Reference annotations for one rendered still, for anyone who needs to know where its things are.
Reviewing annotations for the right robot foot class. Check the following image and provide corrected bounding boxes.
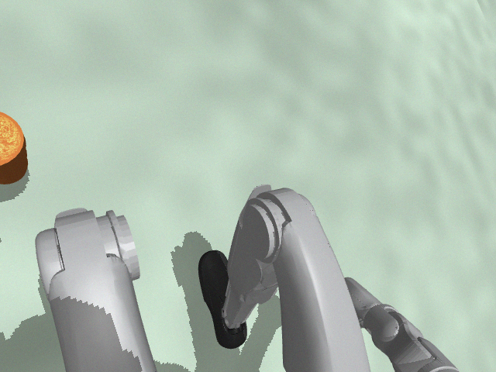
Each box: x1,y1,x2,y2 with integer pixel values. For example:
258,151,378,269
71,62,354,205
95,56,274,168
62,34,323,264
198,250,247,349

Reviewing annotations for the right robot arm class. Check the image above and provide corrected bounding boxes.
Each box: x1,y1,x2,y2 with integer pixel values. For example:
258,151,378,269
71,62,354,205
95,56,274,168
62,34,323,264
363,304,460,372

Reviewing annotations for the cup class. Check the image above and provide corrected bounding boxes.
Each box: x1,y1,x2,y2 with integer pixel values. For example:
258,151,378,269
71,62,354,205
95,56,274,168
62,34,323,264
0,112,28,184

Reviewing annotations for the right robot hand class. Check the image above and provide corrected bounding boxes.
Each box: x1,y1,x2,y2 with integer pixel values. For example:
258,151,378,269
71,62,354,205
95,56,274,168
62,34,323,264
344,277,382,328

